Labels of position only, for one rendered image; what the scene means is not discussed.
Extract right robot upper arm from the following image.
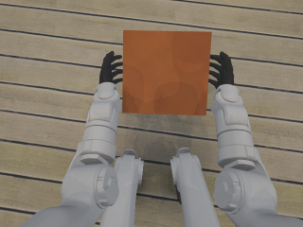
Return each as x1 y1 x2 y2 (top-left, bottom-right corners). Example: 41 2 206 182
213 168 303 227

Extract carton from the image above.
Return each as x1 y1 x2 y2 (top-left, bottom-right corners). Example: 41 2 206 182
122 30 212 116

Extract robot right shin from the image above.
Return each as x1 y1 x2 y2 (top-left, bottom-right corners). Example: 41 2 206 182
175 148 201 192

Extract robot right forearm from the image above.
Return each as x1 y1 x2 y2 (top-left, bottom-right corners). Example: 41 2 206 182
210 84 277 196

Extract robot left forearm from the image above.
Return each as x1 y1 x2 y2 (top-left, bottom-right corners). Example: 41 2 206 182
61 82 122 194

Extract robot left hand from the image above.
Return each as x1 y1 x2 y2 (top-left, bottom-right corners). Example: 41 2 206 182
99 51 123 84

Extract robot right thigh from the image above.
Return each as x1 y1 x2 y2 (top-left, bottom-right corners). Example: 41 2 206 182
170 152 221 227

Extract left robot upper arm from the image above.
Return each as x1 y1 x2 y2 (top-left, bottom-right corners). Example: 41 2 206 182
19 163 119 227

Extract robot right hand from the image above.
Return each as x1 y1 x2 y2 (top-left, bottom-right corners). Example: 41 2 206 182
208 51 234 89

